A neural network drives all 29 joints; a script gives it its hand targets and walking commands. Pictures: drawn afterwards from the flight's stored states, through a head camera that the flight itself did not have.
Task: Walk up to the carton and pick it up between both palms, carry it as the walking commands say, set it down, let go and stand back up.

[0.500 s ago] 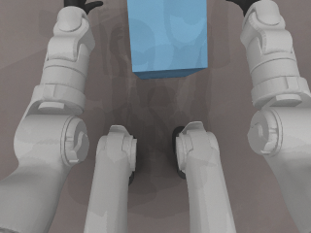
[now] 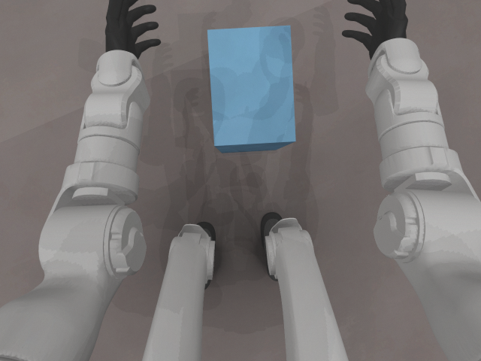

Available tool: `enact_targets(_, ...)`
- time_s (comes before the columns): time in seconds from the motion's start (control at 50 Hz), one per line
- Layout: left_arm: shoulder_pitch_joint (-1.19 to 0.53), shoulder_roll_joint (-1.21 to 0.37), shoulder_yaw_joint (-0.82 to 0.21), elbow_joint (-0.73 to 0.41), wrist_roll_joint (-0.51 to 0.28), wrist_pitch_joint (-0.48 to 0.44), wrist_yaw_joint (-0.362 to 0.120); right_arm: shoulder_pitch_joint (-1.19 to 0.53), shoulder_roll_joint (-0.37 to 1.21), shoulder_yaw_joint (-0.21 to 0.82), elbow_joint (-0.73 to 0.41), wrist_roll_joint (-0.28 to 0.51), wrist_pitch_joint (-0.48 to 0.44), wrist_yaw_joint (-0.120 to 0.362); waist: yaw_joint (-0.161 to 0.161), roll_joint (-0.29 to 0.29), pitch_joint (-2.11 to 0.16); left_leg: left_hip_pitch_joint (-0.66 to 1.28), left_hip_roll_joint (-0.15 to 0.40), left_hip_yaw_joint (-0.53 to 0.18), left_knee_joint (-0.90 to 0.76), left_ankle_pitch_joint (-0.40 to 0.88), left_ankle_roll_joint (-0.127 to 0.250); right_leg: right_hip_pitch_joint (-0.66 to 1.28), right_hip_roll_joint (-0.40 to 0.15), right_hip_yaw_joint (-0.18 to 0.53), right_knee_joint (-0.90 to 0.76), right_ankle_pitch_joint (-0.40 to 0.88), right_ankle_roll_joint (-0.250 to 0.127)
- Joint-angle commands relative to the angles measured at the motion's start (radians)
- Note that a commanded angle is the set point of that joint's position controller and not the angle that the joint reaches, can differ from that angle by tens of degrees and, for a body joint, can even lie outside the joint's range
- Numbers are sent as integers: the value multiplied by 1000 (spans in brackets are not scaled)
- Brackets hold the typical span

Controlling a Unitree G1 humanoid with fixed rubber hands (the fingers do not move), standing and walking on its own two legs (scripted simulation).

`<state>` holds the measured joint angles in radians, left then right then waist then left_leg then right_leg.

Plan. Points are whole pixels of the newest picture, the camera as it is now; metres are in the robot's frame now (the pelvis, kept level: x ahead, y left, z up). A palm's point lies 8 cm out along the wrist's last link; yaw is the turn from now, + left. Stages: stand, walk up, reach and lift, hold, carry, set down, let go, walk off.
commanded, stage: set down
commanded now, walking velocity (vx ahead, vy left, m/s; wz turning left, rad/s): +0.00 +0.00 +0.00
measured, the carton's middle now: (248, 102) +0.53 -0.04 -0.43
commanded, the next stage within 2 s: let go in 0.38 s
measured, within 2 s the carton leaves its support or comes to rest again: neither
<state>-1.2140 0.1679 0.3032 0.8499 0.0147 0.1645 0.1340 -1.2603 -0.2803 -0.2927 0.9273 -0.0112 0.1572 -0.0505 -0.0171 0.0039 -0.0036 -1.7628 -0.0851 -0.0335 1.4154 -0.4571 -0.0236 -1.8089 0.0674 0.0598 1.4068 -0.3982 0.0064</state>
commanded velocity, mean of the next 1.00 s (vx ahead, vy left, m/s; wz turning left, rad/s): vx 0.00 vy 0.00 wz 0.00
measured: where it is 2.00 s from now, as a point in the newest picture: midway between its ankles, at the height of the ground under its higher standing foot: (238, 262)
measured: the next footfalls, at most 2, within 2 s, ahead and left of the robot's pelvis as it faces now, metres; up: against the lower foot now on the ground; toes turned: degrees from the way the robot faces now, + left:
none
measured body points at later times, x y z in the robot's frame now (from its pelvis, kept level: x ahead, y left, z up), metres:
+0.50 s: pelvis +0.03 -0.01 +0.10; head +0.35 -0.02 +0.42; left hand +0.54 +0.14 -0.03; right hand +0.54 -0.21 -0.03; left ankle +0.07 +0.12 -0.55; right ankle +0.09 -0.11 -0.55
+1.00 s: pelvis +0.07 +0.00 +0.17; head +0.23 -0.01 +0.59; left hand +0.36 +0.21 +0.07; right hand +0.36 -0.23 +0.07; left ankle +0.07 +0.12 -0.55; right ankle +0.09 -0.11 -0.55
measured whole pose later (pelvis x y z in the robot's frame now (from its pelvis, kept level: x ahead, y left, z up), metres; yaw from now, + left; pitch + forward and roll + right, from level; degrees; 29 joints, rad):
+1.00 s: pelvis +0.07 +0.00 +0.17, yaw -1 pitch +22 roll +1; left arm -0.17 0.15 0.12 0.56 0.04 0.04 -0.03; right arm -0.20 -0.17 -0.14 0.59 -0.06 0.03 0.04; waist 0.01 0.01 -0.04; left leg -0.73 -0.06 -0.08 0.63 -0.27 0.00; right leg -0.77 0.05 0.07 0.63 -0.23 -0.01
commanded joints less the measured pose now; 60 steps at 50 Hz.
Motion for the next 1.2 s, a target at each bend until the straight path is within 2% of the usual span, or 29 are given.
enact_targets(0.0,-222,69,11,-115,17,-23,-4,-242,-89,-15,-114,-15,-24,8,-3,-31,-1075,522,-31,69,-189,317,-20,754,18,-70,-162,391,40)
enact_targets(0.18,-172,33,51,-143,66,-37,-24,-205,-55,-52,-135,-71,-39,21,6,-29,-1012,666,-22,55,-387,353,-29,916,10,-52,-359,411,41)
enact_targets(0.32,-107,0,100,-99,124,-65,-52,-150,4,-103,-74,-149,-66,30,5,-34,-883,675,-20,41,-494,375,-36,988,2,-38,-456,462,40)
enact_targets(0.4,-47,-10,114,-112,155,-74,-63,-99,26,-124,-97,-187,-73,31,-2,-39,-913,683,-24,39,-519,432,-39,1085,-1,-32,-473,562,39)
enact_targets(0.48,50,5,101,-168,173,-81,-71,-11,44,-119,-181,-213,-73,23,-11,-41,-1021,712,-26,35,-534,533,-39,1236,-7,-19,-471,733,38)
enact_targets(0.56,227,30,24,-297,154,-79,-85,189,60,-72,-331,-216,-57,21,-15,-14,-1199,850,-21,27,-567,706,-32,1390,-12,-11,-490,931,36)
enact_targets(0.6,349,18,-31,-352,132,-71,-93,330,67,-28,-387,-189,-53,31,-9,4,-1200,946,-11,15,-585,794,-28,1387,-10,-12,-521,966,30)
enact_targets(0.64,464,14,-70,-393,110,-68,-103,445,68,26,-431,-144,-60,41,5,6,-1148,1008,-3,4,-612,823,-18,1371,-11,-9,-558,950,25)
enact_targets(0.68,527,21,-87,-412,97,-72,-110,500,64,54,-452,-110,-72,52,12,2,-1056,1036,7,-1,-644,784,-11,1343,-14,-10,-594,872,24)
enact_targets(0.92,976,40,-170,-368,27,-135,-164,978,45,133,-411,-51,-140,86,15,-20,-514,1184,43,12,-836,382,-13,1406,-39,-36,-791,409,7)
enact_targets(1.08,1214,94,-210,-444,-11,-163,-182,1231,7,196,-504,5,-155,87,21,-19,-309,1386,58,21,-962,321,1,1575,-51,-32,-933,320,6)
enact_targets(1.18,1352,116,-232,-478,-22,-161,-193,1386,-2,216,-538,26,-142,100,22,-13,-176,1493,59,23,-1021,344,8,1683,-54,-30,-1003,342,5)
